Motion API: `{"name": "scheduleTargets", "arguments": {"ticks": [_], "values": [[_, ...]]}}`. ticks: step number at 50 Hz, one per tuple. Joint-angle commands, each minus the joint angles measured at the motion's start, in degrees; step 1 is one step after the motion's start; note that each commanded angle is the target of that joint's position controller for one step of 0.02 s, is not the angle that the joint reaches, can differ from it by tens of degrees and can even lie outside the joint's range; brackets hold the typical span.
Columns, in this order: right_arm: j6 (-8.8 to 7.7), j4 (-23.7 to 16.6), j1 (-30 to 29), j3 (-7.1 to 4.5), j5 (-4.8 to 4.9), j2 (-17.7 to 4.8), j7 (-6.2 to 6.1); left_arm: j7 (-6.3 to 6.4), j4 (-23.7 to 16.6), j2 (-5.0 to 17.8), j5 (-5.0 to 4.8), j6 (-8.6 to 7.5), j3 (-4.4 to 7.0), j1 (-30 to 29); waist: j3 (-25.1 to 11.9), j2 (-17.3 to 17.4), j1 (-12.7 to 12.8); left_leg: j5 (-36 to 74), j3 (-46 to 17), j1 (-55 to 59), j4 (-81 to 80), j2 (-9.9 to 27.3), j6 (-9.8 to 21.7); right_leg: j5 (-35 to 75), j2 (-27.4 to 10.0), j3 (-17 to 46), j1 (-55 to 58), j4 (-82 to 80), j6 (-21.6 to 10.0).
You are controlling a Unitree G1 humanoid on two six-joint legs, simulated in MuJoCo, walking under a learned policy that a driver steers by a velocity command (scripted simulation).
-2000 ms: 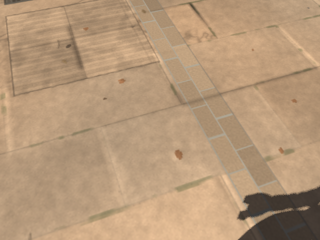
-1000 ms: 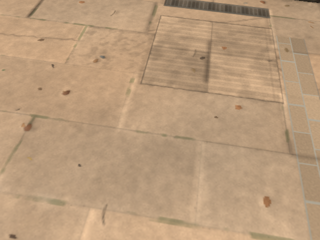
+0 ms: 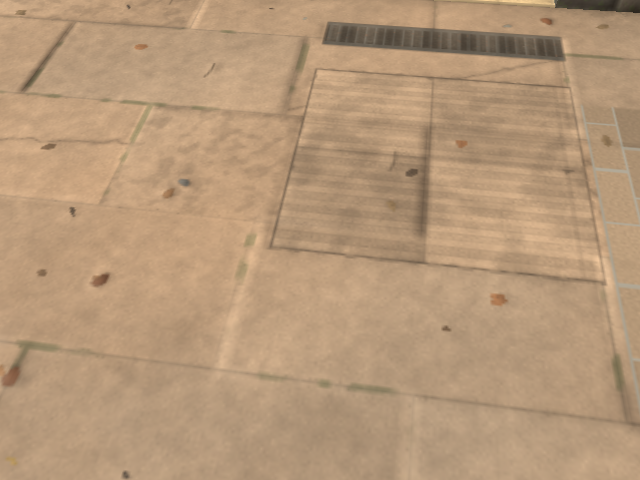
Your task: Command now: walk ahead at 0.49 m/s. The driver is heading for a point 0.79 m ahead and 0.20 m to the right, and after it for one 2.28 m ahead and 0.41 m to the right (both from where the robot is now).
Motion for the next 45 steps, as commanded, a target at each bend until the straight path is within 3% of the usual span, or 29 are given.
{"name": "scheduleTargets", "arguments": {"ticks": [1, 4, 8, 13, 16, 17, 18, 19, 20, 21, 22, 23, 24, 26, 28, 31, 35, 40, 41, 43, 44, 45], "values": [[0.81, -2.2, 4.3, -0.99, -0.62, -3.0, -0.48, 0.21, -2.9, 6.5, -0.12, -1.87, 1.44, -2.2, -2.5, -5.3, -2.7, 4.9, -1.9, -4.4, -3.4, 3.9, -1.2, 3.4, -16.0, 15.6, 1.9, -15.3, -10.3], [0.58, -4.3, -2.5, -0.91, -1.15, -3.0, -0.45, 1.13, -1.4, 7.9, -0.3, -1.38, 1.72, 0.7, -0.4, -4.4, -0.8, 14.1, -1.5, -9.6, -13.1, 4.2, -2.5, 4.9, -15.3, 12.9, 4.2, -16.3, -9.7], [-0.41, -6.1, -10.4, -0.23, -0.89, -1.6, 0.41, 1.77, 0.2, 9.4, -0.98, -0.6, 1.84, 4.5, 0.7, -4.2, 2.4, 23.5, 0.8, -7.9, -27.2, 2.0, -2.4, 5.9, -14.0, 9.0, 7.0, -15.8, -7.4], [-1.17, -9.3, -18.1, 0.12, -0.13, -1.9, 2.16, 1.99, 2.9, 10.2, -1.34, 0.87, 1.97, 9.2, 2.2, -4.7, 5.0, 19.6, 1.7, -9.5, -35.2, 0.0, -1.2, 7.1, -17.3, 9.7, 15.9, -11.7, -7.2], [-1.73, -9.9, -16.8, -0.34, -0.11, -3.6, 2.95, 2.41, 3.5, 11.2, -1.59, 1.79, 2.31, 8.9, 0.7, -6.4, 2.9, 13.0, 2.1, -4.5, -38.2, -1.7, 1.0, 14.5, -19.1, 11.2, 19.3, -7.1, -5.7], [-1.95, -9.1, -13.1, -0.98, -0.22, -4.8, 2.84, 2.49, 3.4, 11.7, -1.65, 2.05, 2.37, 7.7, -1.4, -7.0, 0.3, 11.6, 3.3, 1.8, -39.6, -3.3, 1.9, 22.4, -18.2, 10.9, 18.8, -2.9, -5.0], [-2.11, -6.6, -4.7, -2.32, -0.38, -7.2, 2.39, 2.51, 3.1, 11.0, -1.48, 2.28, 1.98, 6.8, -6.6, -6.1, -4.0, 12.8, 4.4, 14.0, -41.1, -4.6, 3.5, 28.6, -15.2, 8.9, 16.1, 6.4, -3.6], [-2.12, -4.5, 6.5, -3.67, -1.26, -11.4, 1.66, 2.52, 1.6, 8.1, -0.53, 2.05, 0.74, 6.1, -15.8, -2.5, -8.5, 14.9, -3.5, 32.7, -38.1, 3.7, 7.1, 19.0, -11.8, 6.7, 5.0, 22.5, -1.4], [-1.59, -3.3, 11.0, -4.89, -1.8, -16.2, 1.47, 2.21, 0.6, 1.3, -0.84, 0.92, -1.21, 13.4, -23.9, 12.1, -5.8, 5.0, -28.7, 54.5, -41.4, 18.2, 15.0, -13.8, -1.9, 3.7, -19.5, 43.7, 2.9], [-1.43, -3.6, 11.8, -3.4, -1.56, -10.4, 1.4, 2.16, 1.7, 5.9, -2.09, 0.03, -0.2, 11.3, -24.9, 10.1, -8.1, -1.0, -36.7, 53.2, -47.1, 19.1, 14.7, -25.5, -2.5, 12.2, -25.5, 51.5, 2.7], [-1.42, -3.7, 8.0, -2.47, -1.36, -7.7, 1.22, 2.13, 0.1, 9.6, -3.43, -0.23, 1.05, 6.6, -15.9, 7.0, -7.6, -0.9, -27.6, 46.1, -48.4, 17.3, 11.9, -21.5, -5.2, 12.4, -29.2, 53.6, 2.3], [-1.42, -4.2, 3.6, -1.92, -1.27, -6.2, 1.19, 2.35, -0.8, 9.3, -3.14, -0.1, 1.05, 3.6, -10.9, 3.7, -5.7, 2.5, -20.4, 38.0, -50.0, 15.2, 10.4, -16.4, -8.1, 10.5, -27.9, 51.7, 2.4], [-1.59, -4.1, 0.3, -1.46, -1.34, -4.4, 1.38, 2.53, -1.0, 8.6, -2.28, 0.32, 1.29, 2.2, -6.8, 2.5, -4.0, 5.4, -15.4, 31.1, -52.5, 12.9, 9.6, -12.8, -9.8, 10.3, -26.1, 48.5, 2.7], [-2.41, -3.7, -2.8, -1.26, -1.83, -3.0, 1.52, 2.47, -0.2, 6.7, -2.27, 2.01, 1.56, 4.8, -4.4, 4.4, -1.0, 9.3, -8.2, 23.5, -56.6, 10.3, 8.7, -8.4, -11.7, 10.4, -20.3, 45.9, 3.2], [-3.07, -2.7, -3.5, -1.69, -1.9, -3.8, 1.44, 2.53, -0.5, 4.8, -2.3, 3.25, 1.46, 5.0, -2.5, 3.1, 0.2, 14.6, -2.9, 20.7, -58.7, 9.9, 9.0, -5.9, -12.0, 10.4, -20.6, 44.7, 3.9], [-3.07, -1.2, -2.4, -2.22, -2.19, -5.0, 0.75, 2.58, -2.2, 4.4, -1.8, 3.73, 1.58, 1.6, -0.6, 1.5, -0.1, 19.6, 3.1, 21.9, -59.7, 9.4, 9.0, 1.1, -11.8, 11.2, -24.7, 38.5, 4.8], [-2.31, -0.2, -1.2, -2.6, -1.84, -6.7, -0.11, 1.13, -4.6, 3.0, -1.5, 3.11, 0.99, -5.3, 1.1, 0.6, -2.5, 20.4, 9.7, 24.1, -60.3, 8.3, 7.6, 10.8, -11.1, 7.0, -23.6, 24.7, 4.4], [-0.37, 1.9, 3.1, -3.43, -0.6, -8.8, -0.47, -0.65, -9.2, 2.6, -1.56, 3.09, 0.52, -13.4, 3.7, -0.2, -5.2, 24.1, 12.6, 33.8, -57.3, 11.6, 6.9, 7.1, -10.3, 3.1, -26.7, 16.5, 2.2], [0.1, 2.0, 3.1, -3.59, -0.32, -9.3, -0.51, -0.97, -9.9, 2.9, -1.59, 3.13, 0.65, -13.9, 3.6, 0.2, -4.8, 27.5, 13.3, 35.5, -55.6, 12.1, 6.4, 4.7, -9.7, 2.1, -26.2, 15.6, 1.5], [0.87, 1.6, 1.8, -4.03, 0.07, -10.8, -0.77, -1.29, -10.6, 4.5, -1.59, 3.41, 1.49, -12.0, 0.8, 2.1, -2.5, 44.9, 15.0, 37.1, -49.2, 12.1, 5.2, -0.9, -6.5, -1.1, -20.3, 15.1, -0.6], [1.32, 1.4, 1.2, -4.26, 0.28, -11.6, -0.96, -1.23, -10.2, 5.9, -1.66, 3.63, 2.31, -8.3, -1.9, 3.3, -0.1, 53.9, 15.6, 37.1, -43.2, 11.8, 4.6, -3.8, -4.2, -2.7, -14.8, 15.3, -1.9], [1.79, 1.1, 0.2, -4.31, 0.5, -12.0, -1.09, -0.95, -8.5, 8.2, -1.86, 3.76, 3.7, -1.0, -5.7, 3.0, 4.3, 57.8, 16.8, 34.9, -33.0, 10.3, 3.4, -3.4, -1.5, -3.8, -5.1, 13.0, -3.7]]}}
